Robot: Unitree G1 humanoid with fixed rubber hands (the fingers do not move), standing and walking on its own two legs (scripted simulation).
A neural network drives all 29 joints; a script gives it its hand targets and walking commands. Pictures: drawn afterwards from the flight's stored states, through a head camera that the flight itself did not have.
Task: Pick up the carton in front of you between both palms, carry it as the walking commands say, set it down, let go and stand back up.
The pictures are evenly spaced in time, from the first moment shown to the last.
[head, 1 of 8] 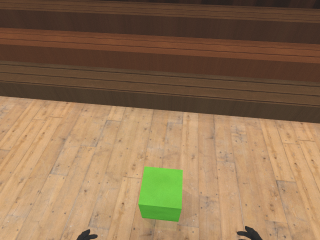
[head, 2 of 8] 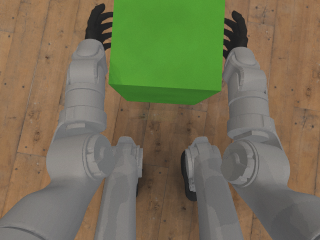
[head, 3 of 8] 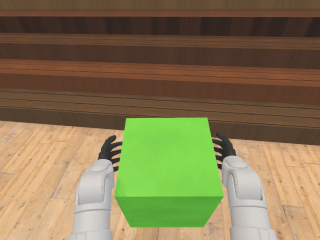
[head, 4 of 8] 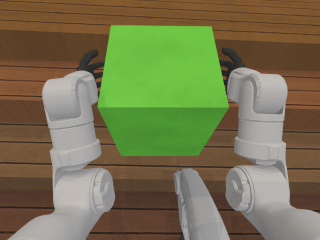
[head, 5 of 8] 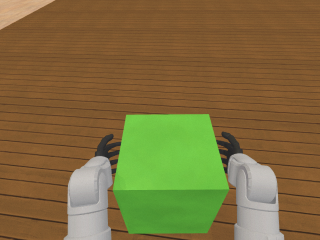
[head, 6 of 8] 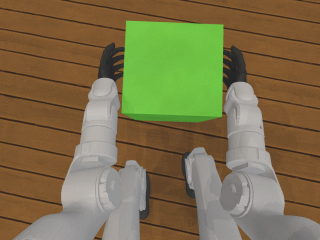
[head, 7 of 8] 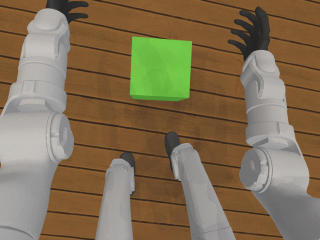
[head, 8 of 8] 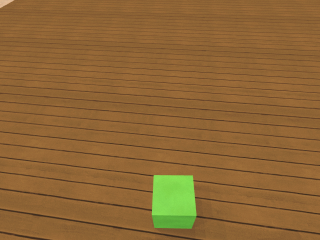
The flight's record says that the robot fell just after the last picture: no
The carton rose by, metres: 2.01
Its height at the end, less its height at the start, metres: +1.24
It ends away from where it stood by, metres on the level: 4.00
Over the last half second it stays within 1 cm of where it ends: yes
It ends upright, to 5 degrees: yes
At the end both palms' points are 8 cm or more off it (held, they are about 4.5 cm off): yes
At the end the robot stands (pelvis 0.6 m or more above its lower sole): yes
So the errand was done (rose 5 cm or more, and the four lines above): yes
